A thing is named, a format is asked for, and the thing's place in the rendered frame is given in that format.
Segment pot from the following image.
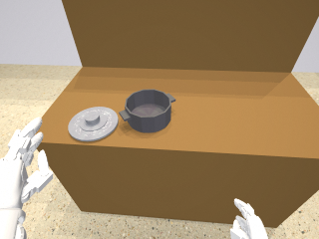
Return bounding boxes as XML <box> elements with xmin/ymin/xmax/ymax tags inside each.
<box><xmin>119</xmin><ymin>89</ymin><xmax>176</xmax><ymax>133</ymax></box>

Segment lid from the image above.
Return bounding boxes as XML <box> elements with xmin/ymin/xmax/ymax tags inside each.
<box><xmin>68</xmin><ymin>107</ymin><xmax>119</xmax><ymax>141</ymax></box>

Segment table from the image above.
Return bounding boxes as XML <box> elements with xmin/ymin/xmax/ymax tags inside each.
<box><xmin>35</xmin><ymin>0</ymin><xmax>319</xmax><ymax>228</ymax></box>

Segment knob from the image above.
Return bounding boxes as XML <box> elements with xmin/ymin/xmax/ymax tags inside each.
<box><xmin>84</xmin><ymin>112</ymin><xmax>100</xmax><ymax>124</ymax></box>

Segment robot left forearm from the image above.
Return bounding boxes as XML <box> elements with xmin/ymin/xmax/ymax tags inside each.
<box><xmin>0</xmin><ymin>208</ymin><xmax>27</xmax><ymax>239</ymax></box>

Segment robot left hand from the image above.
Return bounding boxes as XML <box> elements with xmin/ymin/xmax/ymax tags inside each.
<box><xmin>0</xmin><ymin>117</ymin><xmax>53</xmax><ymax>209</ymax></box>

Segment robot right hand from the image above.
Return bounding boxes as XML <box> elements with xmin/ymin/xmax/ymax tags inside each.
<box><xmin>230</xmin><ymin>198</ymin><xmax>268</xmax><ymax>239</ymax></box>

